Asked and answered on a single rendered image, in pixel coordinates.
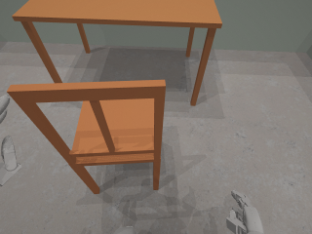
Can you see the chair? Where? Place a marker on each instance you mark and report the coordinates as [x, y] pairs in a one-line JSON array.
[[120, 122]]

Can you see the table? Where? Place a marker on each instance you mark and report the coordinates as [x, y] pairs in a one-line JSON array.
[[169, 13]]

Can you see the right robot hand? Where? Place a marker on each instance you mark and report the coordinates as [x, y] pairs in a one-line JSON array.
[[247, 220]]

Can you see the left robot hand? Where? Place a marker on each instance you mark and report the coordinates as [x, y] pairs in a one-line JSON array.
[[8, 152]]

